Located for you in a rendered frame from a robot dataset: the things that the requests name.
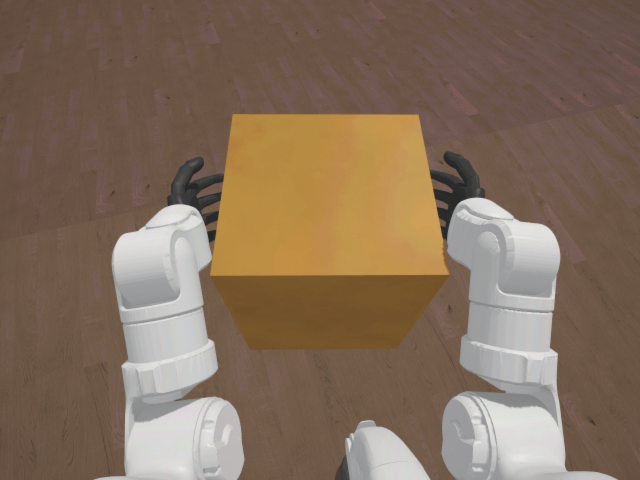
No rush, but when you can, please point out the robot right forearm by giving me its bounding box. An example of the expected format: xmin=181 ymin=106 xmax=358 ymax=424
xmin=447 ymin=198 xmax=565 ymax=458

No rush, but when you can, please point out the robot right hand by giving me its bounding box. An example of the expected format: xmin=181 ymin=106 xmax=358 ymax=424
xmin=429 ymin=151 xmax=485 ymax=241

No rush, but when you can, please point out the robot left upper arm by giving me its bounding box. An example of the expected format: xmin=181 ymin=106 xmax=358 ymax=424
xmin=94 ymin=397 xmax=244 ymax=480

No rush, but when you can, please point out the robot left forearm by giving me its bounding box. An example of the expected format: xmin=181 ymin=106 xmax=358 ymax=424
xmin=112 ymin=204 xmax=218 ymax=474

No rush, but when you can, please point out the right robot thigh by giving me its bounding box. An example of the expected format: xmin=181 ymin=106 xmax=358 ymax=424
xmin=345 ymin=427 xmax=430 ymax=480

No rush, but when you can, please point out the right robot shin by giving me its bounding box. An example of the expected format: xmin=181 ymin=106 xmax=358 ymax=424
xmin=355 ymin=420 xmax=376 ymax=432

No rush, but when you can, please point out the carton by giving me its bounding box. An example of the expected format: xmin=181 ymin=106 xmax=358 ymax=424
xmin=210 ymin=114 xmax=450 ymax=350

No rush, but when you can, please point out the robot left hand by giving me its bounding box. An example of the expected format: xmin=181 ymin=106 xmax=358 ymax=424
xmin=167 ymin=157 xmax=224 ymax=243

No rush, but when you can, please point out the robot right upper arm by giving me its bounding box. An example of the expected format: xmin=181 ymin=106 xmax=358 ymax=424
xmin=442 ymin=391 xmax=618 ymax=480

